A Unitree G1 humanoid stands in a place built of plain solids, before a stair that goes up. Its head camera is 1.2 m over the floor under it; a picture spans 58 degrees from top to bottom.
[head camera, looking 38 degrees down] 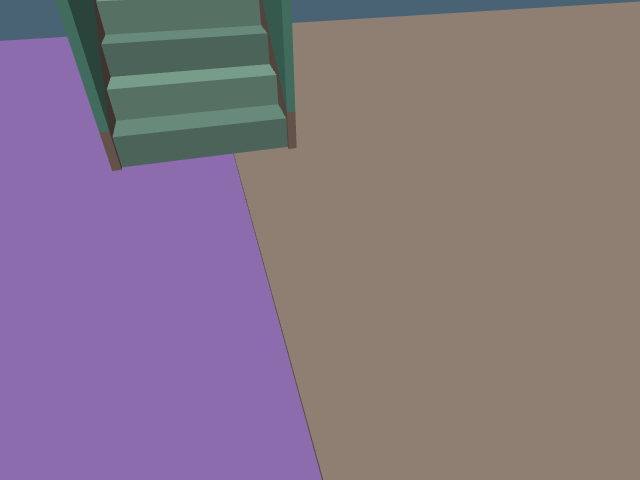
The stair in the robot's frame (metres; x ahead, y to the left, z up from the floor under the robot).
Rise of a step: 0.18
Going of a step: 0.23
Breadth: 0.97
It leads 16 degrees to the left of straight ahead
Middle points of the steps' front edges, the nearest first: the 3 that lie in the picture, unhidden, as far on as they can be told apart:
2.34 0.67 0.19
2.57 0.73 0.37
2.80 0.80 0.55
